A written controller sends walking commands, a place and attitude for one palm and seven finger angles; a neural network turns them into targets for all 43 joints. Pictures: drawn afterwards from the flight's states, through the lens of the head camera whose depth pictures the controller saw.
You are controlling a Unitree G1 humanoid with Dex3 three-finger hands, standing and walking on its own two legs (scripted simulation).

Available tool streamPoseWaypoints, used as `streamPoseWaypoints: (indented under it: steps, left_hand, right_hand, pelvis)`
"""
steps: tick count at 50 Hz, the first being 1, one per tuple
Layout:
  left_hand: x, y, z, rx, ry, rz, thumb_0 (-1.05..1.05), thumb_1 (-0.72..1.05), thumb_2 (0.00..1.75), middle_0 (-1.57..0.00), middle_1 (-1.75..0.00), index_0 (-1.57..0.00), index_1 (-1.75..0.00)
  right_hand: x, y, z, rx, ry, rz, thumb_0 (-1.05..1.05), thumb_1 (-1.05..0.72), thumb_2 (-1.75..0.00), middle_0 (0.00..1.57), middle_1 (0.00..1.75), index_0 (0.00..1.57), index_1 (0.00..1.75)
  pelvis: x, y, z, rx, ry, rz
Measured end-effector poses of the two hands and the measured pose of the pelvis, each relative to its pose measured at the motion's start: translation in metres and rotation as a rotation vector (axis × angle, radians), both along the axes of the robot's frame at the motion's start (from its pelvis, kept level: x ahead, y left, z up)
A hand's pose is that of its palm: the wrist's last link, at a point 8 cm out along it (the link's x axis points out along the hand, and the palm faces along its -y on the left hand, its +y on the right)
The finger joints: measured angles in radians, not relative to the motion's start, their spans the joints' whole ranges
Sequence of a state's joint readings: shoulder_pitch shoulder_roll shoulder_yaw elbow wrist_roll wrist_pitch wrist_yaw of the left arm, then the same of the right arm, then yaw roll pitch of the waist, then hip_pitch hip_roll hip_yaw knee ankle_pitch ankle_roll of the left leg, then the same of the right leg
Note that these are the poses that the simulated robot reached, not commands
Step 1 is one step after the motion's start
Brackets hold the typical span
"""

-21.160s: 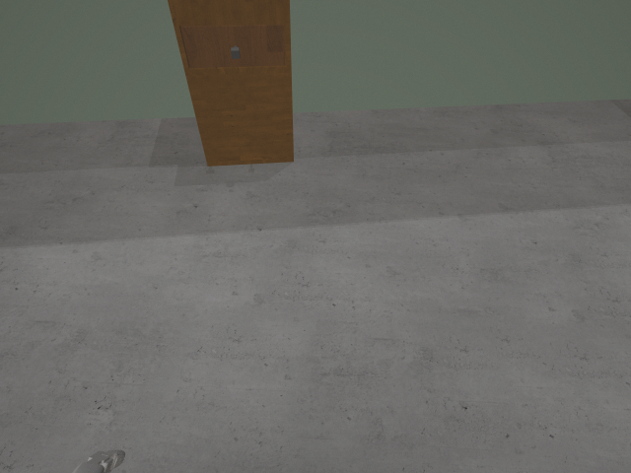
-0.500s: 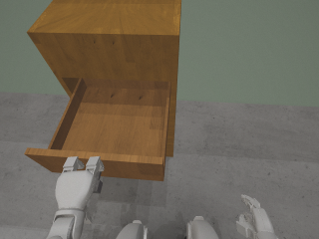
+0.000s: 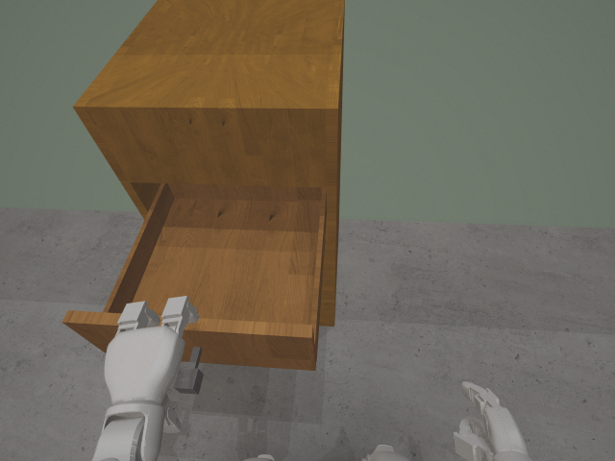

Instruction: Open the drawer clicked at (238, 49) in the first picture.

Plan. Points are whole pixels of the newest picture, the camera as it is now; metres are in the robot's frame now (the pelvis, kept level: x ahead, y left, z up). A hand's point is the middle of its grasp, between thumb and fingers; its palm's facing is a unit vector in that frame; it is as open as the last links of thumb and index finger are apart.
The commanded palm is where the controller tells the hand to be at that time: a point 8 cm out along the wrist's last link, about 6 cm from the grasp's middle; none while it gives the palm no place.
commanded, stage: lift the hand off the handle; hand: left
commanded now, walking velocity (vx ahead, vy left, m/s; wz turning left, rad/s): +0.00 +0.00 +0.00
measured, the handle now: (192, 369) +0.27 +0.22 -0.13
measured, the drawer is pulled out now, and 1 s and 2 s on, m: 0.30 0.30 0.30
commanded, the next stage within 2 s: draw the hand back to the body in 0.62 s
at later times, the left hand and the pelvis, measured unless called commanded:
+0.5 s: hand (152, 355) +0.24 +0.22 +0.01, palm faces +0.03 -0.09 -1.00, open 13.8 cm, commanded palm +0.21 +0.22 +0.07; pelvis +0.01 +0.00 +0.02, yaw +0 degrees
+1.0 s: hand (121, 357) +0.23 +0.24 +0.05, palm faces +0.07 -0.09 -0.99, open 13.8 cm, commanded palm +0.19 +0.24 +0.10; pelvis +0.01 +0.01 +0.03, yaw -1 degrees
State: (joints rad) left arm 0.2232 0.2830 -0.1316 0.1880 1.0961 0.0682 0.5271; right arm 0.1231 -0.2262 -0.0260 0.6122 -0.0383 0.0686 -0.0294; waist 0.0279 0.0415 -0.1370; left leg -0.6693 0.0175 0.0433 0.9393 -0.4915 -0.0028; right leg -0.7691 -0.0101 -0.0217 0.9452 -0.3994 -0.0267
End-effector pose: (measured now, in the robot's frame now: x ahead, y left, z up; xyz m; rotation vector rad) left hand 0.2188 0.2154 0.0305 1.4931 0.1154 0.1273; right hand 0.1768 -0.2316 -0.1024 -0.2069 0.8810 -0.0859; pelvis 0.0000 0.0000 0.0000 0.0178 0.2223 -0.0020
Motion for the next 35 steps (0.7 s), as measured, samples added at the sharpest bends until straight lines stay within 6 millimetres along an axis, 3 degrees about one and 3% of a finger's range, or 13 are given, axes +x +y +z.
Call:
streamPoseWaypoints:
  steps: [10, 28, 35]
  left_hand:
    - [-0.011, 0.001, 0.011, -0.006, 0.000, -0.021, 0.00, -0.49, 0.30, -0.31, -1.20, -0.32, -1.20]
    - [0.000, 0.005, 0.041, -0.018, -0.011, -0.011, 0.00, -0.49, 0.30, -0.31, -1.20, -0.32, -1.20]
    - [-0.009, 0.010, 0.038, -0.026, 0.020, -0.014, 0.00, -0.49, 0.30, -0.31, -1.20, -0.32, -1.20]
  right_hand:
    - [0.011, -0.001, 0.010, -0.008, -0.023, 0.026, 0.01, -0.91, -0.90, 0.21, 0.29, 0.20, 0.29]
    - [0.018, 0.009, 0.023, 0.021, -0.038, 0.029, 0.01, -0.91, -0.90, 0.21, 0.29, 0.20, 0.29]
    - [0.019, 0.008, 0.027, 0.011, -0.038, 0.037, 0.01, -0.91, -0.90, 0.21, 0.29, 0.20, 0.29]
  pelvis:
    - [0.003, -0.001, 0.006, 0.000, -0.021, 0.002]
    - [0.008, 0.000, 0.019, -0.001, -0.062, -0.002]
    - [0.009, 0.002, 0.021, -0.002, -0.064, -0.005]
